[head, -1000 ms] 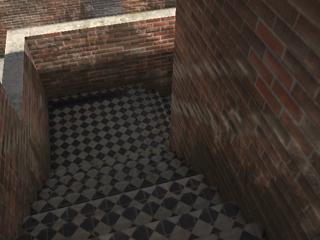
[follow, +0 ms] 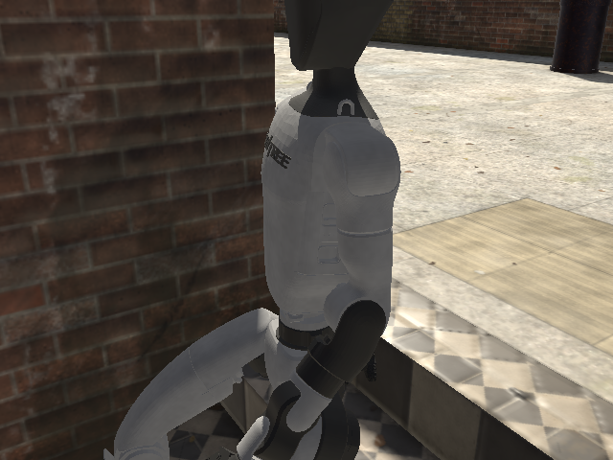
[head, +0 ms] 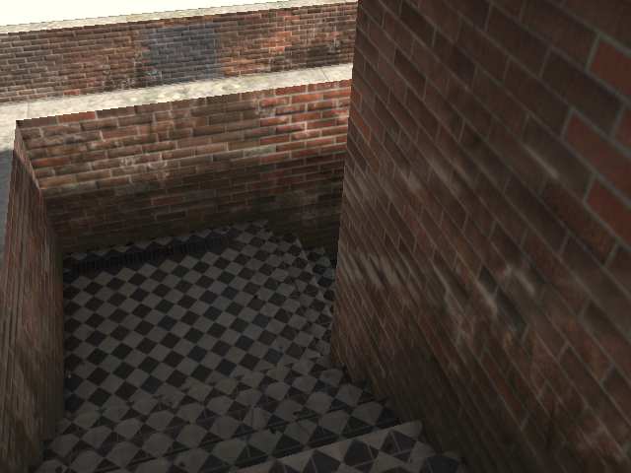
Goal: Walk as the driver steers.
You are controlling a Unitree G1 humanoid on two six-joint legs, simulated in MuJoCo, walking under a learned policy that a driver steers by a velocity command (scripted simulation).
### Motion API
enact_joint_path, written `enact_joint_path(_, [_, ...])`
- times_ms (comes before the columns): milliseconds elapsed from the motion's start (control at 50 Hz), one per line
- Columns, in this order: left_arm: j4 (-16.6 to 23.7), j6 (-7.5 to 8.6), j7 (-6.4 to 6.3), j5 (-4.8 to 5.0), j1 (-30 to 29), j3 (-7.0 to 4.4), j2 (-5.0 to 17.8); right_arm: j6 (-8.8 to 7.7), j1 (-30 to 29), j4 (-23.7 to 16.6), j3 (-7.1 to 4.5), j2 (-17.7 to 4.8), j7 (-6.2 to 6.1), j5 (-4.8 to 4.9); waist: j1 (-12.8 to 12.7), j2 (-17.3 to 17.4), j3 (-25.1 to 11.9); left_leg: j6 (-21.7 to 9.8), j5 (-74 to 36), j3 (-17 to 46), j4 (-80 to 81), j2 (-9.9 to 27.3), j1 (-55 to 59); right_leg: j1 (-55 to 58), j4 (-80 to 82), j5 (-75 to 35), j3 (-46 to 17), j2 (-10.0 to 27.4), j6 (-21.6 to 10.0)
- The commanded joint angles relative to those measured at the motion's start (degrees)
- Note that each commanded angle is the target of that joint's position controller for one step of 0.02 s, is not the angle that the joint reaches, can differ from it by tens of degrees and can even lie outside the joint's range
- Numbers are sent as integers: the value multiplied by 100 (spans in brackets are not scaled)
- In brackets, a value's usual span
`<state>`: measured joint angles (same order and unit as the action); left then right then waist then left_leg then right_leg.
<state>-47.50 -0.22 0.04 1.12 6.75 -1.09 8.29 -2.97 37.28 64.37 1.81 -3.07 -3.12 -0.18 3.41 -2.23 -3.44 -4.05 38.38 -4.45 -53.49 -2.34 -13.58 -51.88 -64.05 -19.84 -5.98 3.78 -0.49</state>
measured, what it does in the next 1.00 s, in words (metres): goes down, turning left: right foot 0.20 m lower, then left foot 0.20 m lower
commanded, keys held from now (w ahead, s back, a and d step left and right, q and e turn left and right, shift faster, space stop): w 0.28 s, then w+q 0.12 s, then q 0.60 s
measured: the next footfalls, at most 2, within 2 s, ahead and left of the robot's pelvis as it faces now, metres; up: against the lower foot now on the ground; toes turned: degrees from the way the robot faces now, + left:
right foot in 0.24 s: +0.25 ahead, -0.16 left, -0.20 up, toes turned -2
left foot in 0.68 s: +0.42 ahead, +0.10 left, -0.41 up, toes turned +7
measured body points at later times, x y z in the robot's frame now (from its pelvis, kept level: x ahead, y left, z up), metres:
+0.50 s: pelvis +0.26 -0.04 -0.21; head +0.26 -0.04 +0.24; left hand +0.13 +0.16 -0.36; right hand +0.38 -0.28 -0.34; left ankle +0.41 +0.15 -0.84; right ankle +0.21 -0.16 -0.88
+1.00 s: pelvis +0.41 +0.02 -0.38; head +0.41 +0.08 +0.07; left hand +0.60 +0.28 -0.45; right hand +0.51 -0.19 -0.50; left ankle +0.38 +0.10 -1.09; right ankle +0.57 -0.10 -0.92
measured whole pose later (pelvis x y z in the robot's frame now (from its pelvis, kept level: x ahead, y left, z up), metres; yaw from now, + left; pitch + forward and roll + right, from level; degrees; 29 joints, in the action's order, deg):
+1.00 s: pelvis +0.41 +0.02 -0.38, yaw +21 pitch +1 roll -3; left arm -32.4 -4.2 -2.9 -0.5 -2.9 -0.5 7.7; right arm 5.0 22.4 44.2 3.2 -8.0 -5.2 -0.3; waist 3.3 -3.6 1.4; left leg -4.0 24.5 12.0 -47.5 -7.8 -21.8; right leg -56.6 -89.3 -0.9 -5.6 -2.9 7.1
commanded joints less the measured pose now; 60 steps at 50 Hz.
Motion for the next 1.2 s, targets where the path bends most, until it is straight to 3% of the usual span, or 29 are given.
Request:
enact_joint_path(20, [408, 104, 255, -168, -621, -102, 247, -1, 161, -320, -184, -915, -267, 109, -65, 521, 1307, -533, -1400, 1633, 1518, 1087, -902, 478, 1846, -1767, 26, 50, 89])
enact_joint_path(140, [636, 83, 517, -37, -820, -163, 407, 112, 70, -410, -395, -992, -106, 81, 365, 613, 1374, -660, -1958, 1491, 235, 1059, -496, 1187, 2576, -1104, 320, -33, -2])
enact_joint_path(220, [-515, 149, 308, -5, 2287, -584, 1259, -49, -1196, -534, -602, -1153, 138, 170, -1152, 621, 177, -316, -4704, 1212, -3115, 707, -834, 4744, 3839, -317, 978, 10, -271])
enact_joint_path(240, [-1041, 144, 264, -82, 3638, -637, 1159, -115, -1646, -500, -704, -1227, 171, 238, -2026, -278, 111, 31, -3685, 944, -5863, 25, -1869, 6071, 4532, -689, 759, 322, -722])
enact_joint_path(260, [-1264, 221, 298, -180, 3927, -279, 555, -146, -1295, -647, -663, -735, 145, 234, -1828, -1639, 422, 100, 1488, 1124, -7802, -943, -4024, 6989, 3162, -2463, 409, 801, -1042])
enact_joint_path(280, [-1095, 280, 285, -194, 3452, -137, 544, -173, -544, -924, -634, -692, 153, 331, -947, -2192, 103, -31, 1339, 1895, -7110, -696, -4722, 7067, 2114, -3774, -471, 1157, -1281])
enact_joint_path(320, [-1111, 365, 358, -23, 2819, -114, 550, 14, -720, -1098, -592, -711, 133, 317, -494, -177, -21, -114, -59, 1525, -5992, 44, -5152, 5923, 2469, -439, -896, 1553, -1372])
enact_joint_path(340, [-1120, 392, 367, -182, 2327, -139, 622, 112, -937, -1294, -602, -731, 77, 411, -182, 133, -135, -268, -1664, 1776, -4875, 378, -4801, 4681, 2955, 1643, -1361, 1756, -1360])
enact_joint_path(360, [-1025, 384, 234, -389, 1789, -260, 1124, 279, -1185, -1507, -504, -626, 27, 363, -14, -497, 384, 18, -2109, 1760, -3837, 565, -4493, 3252, 3506, 1993, -2194, 2411, -1722])
enact_joint_path(380, [-958, 440, 40, -364, 1385, -35, 600, 369, -1522, -1661, -561, -826, -19, 315, 108, 123, 916, 358, -2877, 1912, -2837, 635, -4129, 2234, 3201, 1831, -1750, 2059, -1524])
enact_joint_path(420, [-1077, 460, -143, -505, 1506, -4, 953, 494, -1029, -1472, -571, -792, 16, 168, 296, -181, 460, 630, -3492, 1390, -2922, 486, -3017, 1790, 2895, 1036, -1224, 1542, -1465])
enact_joint_path(460, [-1201, 613, -315, -120, 1929, -32, 723, 409, -1657, -1801, -643, -1099, 156, 227, -88, -586, 485, 387, -5215, 2061, -1267, 553, -3872, 2813, 2287, 1949, -845, 1273, -945])
enact_joint_path(500, [-1119, 510, -494, 4, 1858, 51, 563, 374, -2337, -2082, -557, -937, 311, 81, -199, -179, 599, 422, -7163, 1401, 750, 346, -2303, 1955, 2048, 3262, 328, 674, -686])
enact_joint_path(560, [-975, 382, -522, 59, 1640, -63, 962, 472, -2546, -2051, -492, -856, 523, 116, -227, -298, 707, 527, -7651, 957, 919, 221, -861, 1256, 1564, 4042, 600, 795, -658])
enact_joint_path(620, [-783, 262, -422, 144, 1749, -166, 816, 639, -2286, -1941, -614, -1268, 477, 10, -381, -418, 879, 454, -6324, 657, 917, 286, -1292, 2291, 129, 2872, 438, 1166, -429])
enact_joint_path(660, [-599, 149, -343, 27, 1082, -266, 951, 639, -955, -1636, -887, -1631, 481, 139, 501, -244, 273, 39, -6128, 280, 2915, 276, 752, 2268, -1915, 1872, 1041, 665, -63])
enact_joint_path(680, [-603, 215, -477, 116, 1025, -291, 881, 469, -155, -1337, -888, -1657, 461, 107, 896, 258, 511, -414, -7000, 914, 4795, 692, 1162, 2406, -4274, 2286, 1095, 179, 227])
enact_joint_path(700, [-455, 300, -438, -198, 1752, -213, 99, 328, -148, -1144, -773, -2110, 533, -61, 125, 2652, 479, -880, -11750, 1585, 2079, 1293, 2998, -575, -6813, 7745, 1203, -656, 560])
enact_joint_path(720, [-176, 401, -317, -122, 2111, -170, 325, 373, -402, -1337, -659, -1945, 530, -68, -169, 3175, -314, -1279, -13007, 2429, 1370, 1692, 3459, -1386, -6725, 7525, 323, -521, 595])
enact_joint_path(740, [153, 343, -378, 16, 1270, -222, 681, 463, -477, -1452, -503, -1575, 482, -71, 127, 2026, -593, -1326, -12353, 2540, 1642, 1917, 3312, -1720, -6611, 7098, 339, -508, 621])
enact_joint_path(760, [454, 219, -477, 172, 566, -175, 707, 509, -696, -1557, -519, -1722, 449, -172, 184, 451, -501, -1306, -10110, 2700, 1849, 1875, 2381, -1685, -6034, 5998, 220, -332, 338])
enact_joint_path(800, [1006, -56, -548, 63, 216, -34, 259, 553, -1822, -1941, -566, -2378, 335, -125, -519, 88, -775, -1941, -8725, 4147, 2061, 2558, 1240, -1509, -5816, 5107, -181, -180, 424])
enact_joint_path(820, [913, -181, -534, 124, 263, -159, 563, 548, -1718, -1956, -408, -1953, 277, -189, -520, -153, -754, -1564, -7135, 3869, 2113, 2158, 723, -1396, -5022, 4042, -373, -238, 405])
enact_joint_path(860, [1180, -435, -510, -41, -73, -98, 326, 597, -1821, -2130, -109, -1310, 9, 77, -514, 364, -13, -1009, -6697, 3098, 1661, 1311, 29, -1508, -4121, 2788, -2, -492, 634])
enact_joint_path(900, [1603, -500, -416, -171, -466, 44, -53, 694, -1766, -2243, 18, -1086, -210, 96, -565, 486, -45, -714, -6208, 2909, 1501, 771, -257, -917, -2617, 2007, 124, -575, 747])
enact_joint_path(940, [1723, -394, -309, -151, -537, -16, 90, 713, -1865, -2467, -16, -1326, -271, -95, -584, 740, -452, -643, -6644, 3237, 1385, 802, -346, -130, -2739, 1389, 201, -617, 798])
enact_joint_path(980, [1861, -370, -278, -224, -587, -106, 371, 723, -1931, -2671, -126, -1673, -291, -19, -506, 830, -492, -632, -6428, 3315, 1217, 711, 130, -422, -2622, 1419, 98, -699, 775])
enact_joint_path(1020, [1980, -405, -224, -140, -1056, -196, 473, 672, -1058, -2473, -138, -1457, -334, -20, -28, 1026, -157, -859, -5663, 3788, 1044, 740, 1098, -1528, -2758, 1998, -351, -743, 850])
enact_joint_path(1200, [1531, -147, -55, 33, -645, -311, 733, 445, -1159, -2582, -294, -1469, -271, 187, -157, 832, 467, -1390, -5062, 4301, 493, 671, 263, -509, -1481, 2205, -758, -543, 750])
Keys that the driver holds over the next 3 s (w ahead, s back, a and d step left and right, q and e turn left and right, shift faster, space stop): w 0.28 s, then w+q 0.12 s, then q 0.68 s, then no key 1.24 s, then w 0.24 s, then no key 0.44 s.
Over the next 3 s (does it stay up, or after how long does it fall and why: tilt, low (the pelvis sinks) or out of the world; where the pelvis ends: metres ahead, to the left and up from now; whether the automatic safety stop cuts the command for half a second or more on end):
stays up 0.75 -0.01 -0.58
